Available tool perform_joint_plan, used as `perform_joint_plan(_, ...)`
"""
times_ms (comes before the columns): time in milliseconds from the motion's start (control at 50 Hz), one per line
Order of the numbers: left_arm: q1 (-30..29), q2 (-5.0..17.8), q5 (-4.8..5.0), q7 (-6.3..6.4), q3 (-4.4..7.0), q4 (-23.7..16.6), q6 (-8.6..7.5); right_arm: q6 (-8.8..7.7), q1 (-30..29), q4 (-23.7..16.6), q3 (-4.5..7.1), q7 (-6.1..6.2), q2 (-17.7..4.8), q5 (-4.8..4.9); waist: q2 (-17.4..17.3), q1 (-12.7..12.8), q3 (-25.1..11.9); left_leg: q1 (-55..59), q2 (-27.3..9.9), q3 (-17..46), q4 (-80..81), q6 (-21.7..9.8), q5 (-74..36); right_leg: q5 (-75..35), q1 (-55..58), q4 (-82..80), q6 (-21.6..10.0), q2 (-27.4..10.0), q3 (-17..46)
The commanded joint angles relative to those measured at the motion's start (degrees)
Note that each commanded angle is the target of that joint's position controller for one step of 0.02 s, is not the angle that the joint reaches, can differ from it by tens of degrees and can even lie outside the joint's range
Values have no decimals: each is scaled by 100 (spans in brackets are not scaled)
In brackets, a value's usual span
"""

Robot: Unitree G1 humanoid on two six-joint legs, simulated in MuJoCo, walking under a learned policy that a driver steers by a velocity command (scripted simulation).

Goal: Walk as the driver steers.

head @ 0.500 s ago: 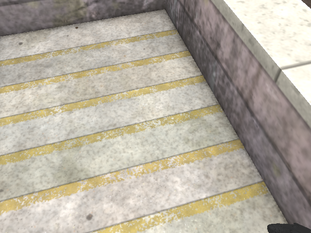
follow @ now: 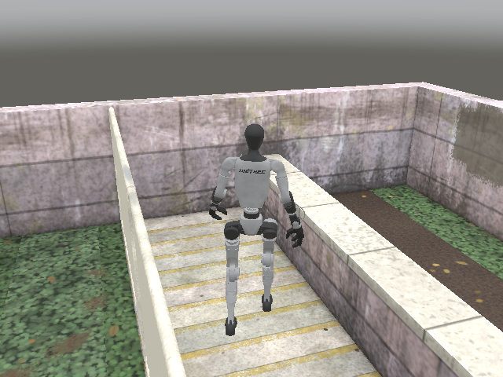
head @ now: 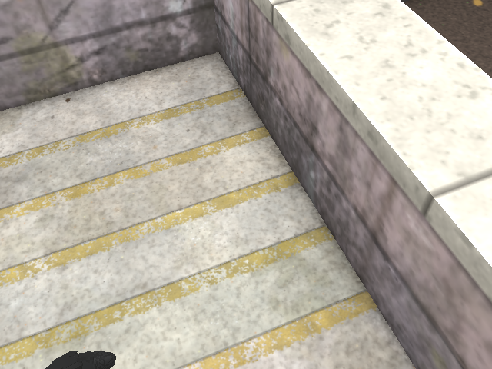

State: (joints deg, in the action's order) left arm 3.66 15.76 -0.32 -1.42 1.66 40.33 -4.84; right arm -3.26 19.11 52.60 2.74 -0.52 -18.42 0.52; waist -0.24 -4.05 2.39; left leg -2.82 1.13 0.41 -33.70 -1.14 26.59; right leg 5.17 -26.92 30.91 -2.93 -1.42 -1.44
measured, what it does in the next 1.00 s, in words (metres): walks ahead, turning left: left foot, then right foot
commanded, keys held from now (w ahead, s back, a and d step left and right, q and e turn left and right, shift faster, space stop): w+q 1.00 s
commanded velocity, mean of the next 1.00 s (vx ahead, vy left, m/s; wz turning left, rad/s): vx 0.50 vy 0.00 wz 0.49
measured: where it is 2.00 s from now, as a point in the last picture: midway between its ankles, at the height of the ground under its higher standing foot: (135, 256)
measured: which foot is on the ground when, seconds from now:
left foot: up 0.00-0.50, down 0.52-1.00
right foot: down 0.00-0.50, up 0.52-0.98, down 1.00-1.00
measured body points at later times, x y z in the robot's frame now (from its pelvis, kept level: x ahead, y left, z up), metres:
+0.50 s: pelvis +0.26 +0.05 +0.00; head +0.29 +0.06 +0.45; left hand +0.22 +0.34 -0.13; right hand +0.53 -0.14 -0.08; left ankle +0.37 +0.17 -0.72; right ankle +0.11 -0.11 -0.72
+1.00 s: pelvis +0.55 +0.14 +0.00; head +0.57 +0.16 +0.45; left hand +0.63 +0.47 -0.07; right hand +0.72 -0.11 -0.11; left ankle +0.37 +0.17 -0.72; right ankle +0.72 +0.10 -0.73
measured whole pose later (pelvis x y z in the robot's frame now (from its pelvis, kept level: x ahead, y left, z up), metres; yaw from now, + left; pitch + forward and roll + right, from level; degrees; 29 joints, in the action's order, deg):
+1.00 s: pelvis +0.55 +0.14 +0.00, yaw +32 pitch +2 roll +0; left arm 0.6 16.3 -0.5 -1.0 2.4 41.6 -7.2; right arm -1.7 23.4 43.2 5.1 1.1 -17.4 1.6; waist 1.5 -4.7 0.7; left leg -1.7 6.8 14.7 -26.6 -4.3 25.4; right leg 2.2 -25.5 24.7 -0.6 1.1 3.5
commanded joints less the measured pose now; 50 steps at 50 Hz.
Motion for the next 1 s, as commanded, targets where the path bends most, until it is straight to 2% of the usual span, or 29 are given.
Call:
perform_joint_plan(20, 2212, 1222, -67, 61, 419, 185, 1, -286, 231, -416, -5, -30, -527, 196, 1155, 1061, -1974, -3725, 112, 866, -3847, -142, 809, 2051, 4610, -1447, -1360, -2207, 4140)
perform_joint_plan(40, 1847, 986, -26, 78, 338, 188, -13, -310, -256, -563, 74, -52, -786, 306, 853, 1019, -1162, -4085, -139, 809, -3924, -238, 347, 2070, 4013, -1611, -1106, -2069, 3324)
perform_joint_plan(60, 1483, 903, -16, 92, 308, 200, -31, -294, -477, -609, 55, -20, -673, 252, 483, 828, -816, -3940, -454, 658, -3687, -213, -171, 1483, 3386, -1704, -936, -1886, 2684)
perform_joint_plan(80, 1190, 730, -19, 85, 265, 200, -56, -218, -611, -644, 89, -27, -668, 115, 412, 705, -464, -3799, -631, 629, -3349, -160, -575, 882, 2868, -1845, -874, -1649, 2098)
perform_joint_plan(100, 1030, 650, -65, 88, 235, 223, -101, -128, -492, -612, 114, -36, -599, 87, 502, 536, -389, -3447, -758, 681, -3179, -121, -859, 452, 2499, -2012, -788, -1530, 1690)
perform_joint_plan(140, 921, 649, -76, 84, 247, 315, -181, 8, -286, -567, 103, -19, -370, 101, 539, 414, -342, -3178, -786, 632, -2998, -8, -1093, -219, 2146, -2218, -763, -1398, 1055)
perform_joint_plan(180, 943, 793, -95, 122, 289, 430, -213, 91, -439, -704, 102, 6, -268, 67, 484, 384, -165, -3418, -810, 618, -2789, 116, -1501, -492, 2001, -2404, -786, -1394, 576)
perform_joint_plan(220, 995, 843, -106, 170, 306, 530, -198, 117, -675, -848, 120, 0, -248, 38, 443, 431, -32, -3630, -797, 600, -2301, 197, -2086, -573, 2014, -2515, -757, -1345, 192)
perform_joint_plan(300, 1072, 999, -77, 275, 327, 652, -120, 74, -1358, -1153, 85, -137, -71, 5, 361, 629, 147, -3416, -665, 179, -920, 163, -3132, -744, 2101, -2522, -561, -1221, -504)
perform_joint_plan(380, 1376, 1160, 34, 290, 395, 849, 12, 60, -1891, -1508, 81, -274, -70, 39, 333, 777, 301, -3638, -627, -12, -317, -11, -2884, -898, 2889, -2290, -500, -1524, -688)
perform_joint_plan(420, 1318, 1223, 87, 306, 428, 873, 106, 56, -1948, -1653, 101, -351, -138, 47, 385, 682, 296, -3640, -544, -154, -151, -159, -2362, -1558, 3274, -1953, -411, -1649, -808)
perform_joint_plan(440, 1252, 1303, 93, 326, 455, 858, 153, 63, -1862, -1695, 133, -378, -204, 43, 452, 581, 198, -3400, -407, -312, -131, -258, -2056, -2417, 3357, -1634, -355, -1659, -897)
perform_joint_plan(480, 1148, 1472, 135, 371, 519, 807, 256, 107, -1070, -1578, 281, -365, -434, 53, 619, 111, -321, -2316, 21, -661, -137, -515, -1533, -4298, 3356, -333, -233, -1587, -1090)
perform_joint_plan(500, 1089, 1437, 154, 391, 508, 778, 297, 121, -137, -1335, 463, -305, -710, 75, 470, -369, -798, -1052, 279, -674, 189, -716, -1799, -4292, 2922, 864, -55, -1346, -1227)
perform_joint_plan(520, 1284, 1177, 29, 391, 413, 684, 245, 186, 652, -1145, 656, -174, -1190, 107, -265, -616, -1264, 638, -272, 447, 329, -1013, -1884, -2375, 1495, 2571, 210, -1079, -1201)
perform_joint_plan(540, 1803, 259, -95, 289, 153, 368, 33, 155, 302, -1266, 705, -128, -1769, 87, -1736, 220, -1659, 2293, -1582, 3769, 911, -2096, -1123, 2837, -1078, 4445, 548, 195, -536)
perform_joint_plan(560, 1217, 795, 131, 193, 217, 313, -232, 51, 456, -1451, 573, -157, -1282, 67, -1024, -231, -2226, 2546, -1931, 4811, 1645, -2276, -672, 3031, -1688, 5018, 432, 205, 715)
perform_joint_plan(580, 716, 1033, 306, 149, 285, 164, -360, -46, 296, -1421, 498, -155, -981, 29, -670, -277, -1470, 2088, -1791, 3964, 1661, -1989, -1159, 2482, -2127, 4909, 287, -73, 729)
perform_joint_plan(600, 639, 1007, 209, 181, 271, 194, -415, -96, 9, -1460, 458, -159, -835, 75, -131, -55, -1038, 1258, -1530, 3229, 1636, -1749, -1697, 1930, -1884, 4434, 216, -327, 710)
perform_joint_plan(620, 634, 981, 41, 236, 290, 270, -426, -88, -352, -1514, 409, -143, -677, 76, 47, 193, -738, 425, -1287, 2701, 1727, -1569, -2148, 1604, -1442, 3870, 245, -494, 694)
perform_joint_plan(640, 702, 990, 19, 224, 325, 284, -344, -76, -563, -1582, 339, -115, -487, 50, -46, 383, -607, -55, -1161, 2430, 1947, -1531, -2292, 1415, -1102, 3551, 261, -587, 737)
perform_joint_plan(680, 735, 825, -59, 195, 299, 222, -194, -87, -589, -1602, 356, -75, -572, 46, -119, 527, -443, -604, -1050, 2222, 2131, -1604, -2829, 1188, -852, 3105, 407, -567, 647)
perform_joint_plan(740, 208, 669, -108, 187, 248, 34, -124, -90, -305, -1510, 431, 48, -796, 89, -116, 396, -273, -835, -853, 1737, 2193, -1539, -3395, 384, -950, 1960, 636, -396, 534)
perform_joint_plan(820, -563, 465, -35, 97, 164, -167, -180, 3, -4, -1382, 434, 139, -798, 105, -403, 61, -194, -1158, -502, 1435, 2127, -1128, -2758, -1089, -268, 276, 671, 15, 367)
perform_joint_plan(840, -675, 494, -11, 80, 166, -215, -194, 14, 120, -1349, 426, 142, -785, 84, -425, -12, -178, -1202, -539, 1550, 2121, -1078, -2557, -1270, -94, 130, 657, 95, 355)
perform_joint_plan(900, -838, 669, 26, 55, 228, -311, -231, 40, 312, -1233, 416, 160, -690, 130, -547, -39, -130, -610, -703, 2007, 1780, -988, -2267, -1061, -39, -411, 539, 149, 570)
perform_joint_plan(960, -385, 893, 28, 57, 340, -185, -302, 98, 244, -1227, 430, 205, -676, 123, -834, 258, -253, -28, -894, 2385, 1143, -885, -2954, -290, 343, -533, 310, 153, 617)
perform_joint_plan(980, 175, 1030, -3, 84, 426, -31, -331, 106, 123, -1286, 390, 195, -574, 118, -803, 575, -561, -105, -662, 2279, 585, -749, -3418, -387, 1161, -758, 141, 149, 544)
perform_joint_plan(1000, 973, 1269, -91, 118, 506, 75, -350, 94, 60, -1401, 278, 152, -323, 62, -543, 939, -1356, -610, -356, 1977, -699, -573, -3048, -249, 2602, -549, -192, -507, 1057)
